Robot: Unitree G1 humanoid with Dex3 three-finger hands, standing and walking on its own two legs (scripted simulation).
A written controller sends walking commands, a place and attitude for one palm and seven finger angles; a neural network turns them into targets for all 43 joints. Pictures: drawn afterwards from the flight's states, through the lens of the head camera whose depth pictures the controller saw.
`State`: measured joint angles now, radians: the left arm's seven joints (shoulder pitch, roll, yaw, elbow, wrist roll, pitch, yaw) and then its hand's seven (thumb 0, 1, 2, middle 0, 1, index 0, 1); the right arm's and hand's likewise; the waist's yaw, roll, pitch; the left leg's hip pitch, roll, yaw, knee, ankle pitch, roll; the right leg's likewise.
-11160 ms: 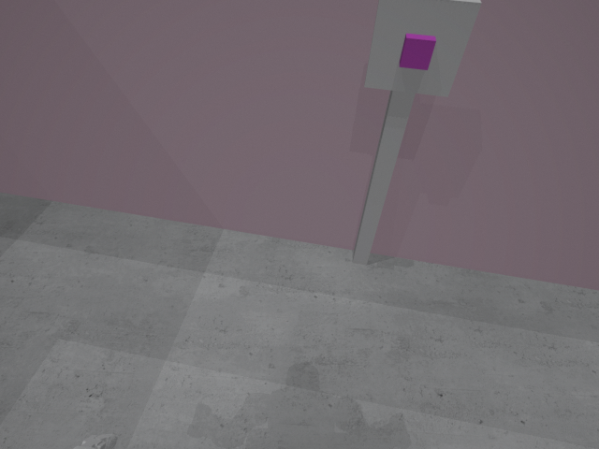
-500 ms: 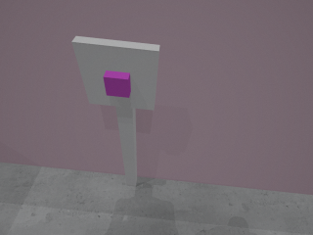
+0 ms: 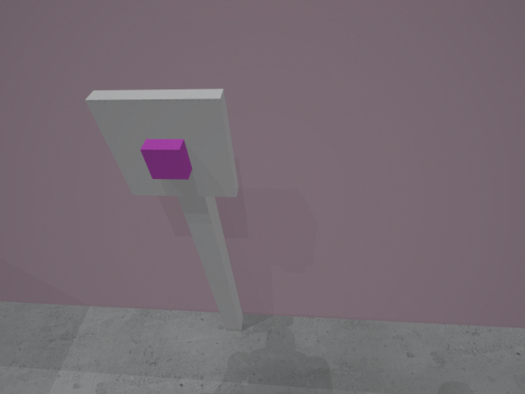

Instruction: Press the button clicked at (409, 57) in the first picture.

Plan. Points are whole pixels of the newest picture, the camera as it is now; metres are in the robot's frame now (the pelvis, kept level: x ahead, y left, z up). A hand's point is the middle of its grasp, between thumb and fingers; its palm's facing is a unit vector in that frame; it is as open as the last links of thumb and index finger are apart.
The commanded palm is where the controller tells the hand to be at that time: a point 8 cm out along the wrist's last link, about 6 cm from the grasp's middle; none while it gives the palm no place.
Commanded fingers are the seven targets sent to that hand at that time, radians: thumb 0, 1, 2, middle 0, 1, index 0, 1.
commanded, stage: look again from close up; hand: left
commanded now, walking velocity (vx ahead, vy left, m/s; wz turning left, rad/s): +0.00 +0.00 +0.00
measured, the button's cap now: (168, 158) +0.46 +0.18 +0.13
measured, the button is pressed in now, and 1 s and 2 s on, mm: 0 0 0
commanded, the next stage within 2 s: raise the hand and make a fist in 0.08 s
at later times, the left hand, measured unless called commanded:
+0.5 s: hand (160, 368) +0.16 +0.15 +0.01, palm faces -0.03 -1.00 -0.02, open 6.2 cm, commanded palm +0.10 +0.23 -0.03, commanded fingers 0.00 0.90 0.90 -0.67 -0.81 -0.67 -0.81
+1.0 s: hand (112, 378) +0.15 +0.21 +0.02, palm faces -0.04 -1.00 -0.04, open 3.2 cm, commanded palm +0.11 +0.27 +0.03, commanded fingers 0.00 0.90 0.90 -1.30 -1.50 -1.30 -1.50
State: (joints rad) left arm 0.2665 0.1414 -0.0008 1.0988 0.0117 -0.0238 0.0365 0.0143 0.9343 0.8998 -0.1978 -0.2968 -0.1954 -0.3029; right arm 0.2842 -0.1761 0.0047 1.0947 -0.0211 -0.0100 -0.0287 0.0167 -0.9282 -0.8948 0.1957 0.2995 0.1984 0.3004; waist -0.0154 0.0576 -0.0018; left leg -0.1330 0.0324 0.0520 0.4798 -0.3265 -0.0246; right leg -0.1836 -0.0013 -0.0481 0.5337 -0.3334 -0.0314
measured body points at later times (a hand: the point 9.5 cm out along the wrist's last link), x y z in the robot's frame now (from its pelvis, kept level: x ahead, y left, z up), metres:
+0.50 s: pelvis -0.05 +0.00 -0.04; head -0.03 -0.01 +0.41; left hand +0.16 +0.21 +0.01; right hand +0.16 -0.27 -0.09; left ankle -0.05 +0.14 -0.73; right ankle -0.03 -0.09 -0.73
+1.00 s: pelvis -0.07 +0.04 -0.05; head -0.05 +0.05 +0.40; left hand +0.14 +0.27 +0.03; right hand +0.09 -0.16 -0.12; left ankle -0.05 +0.14 -0.74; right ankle -0.03 -0.09 -0.74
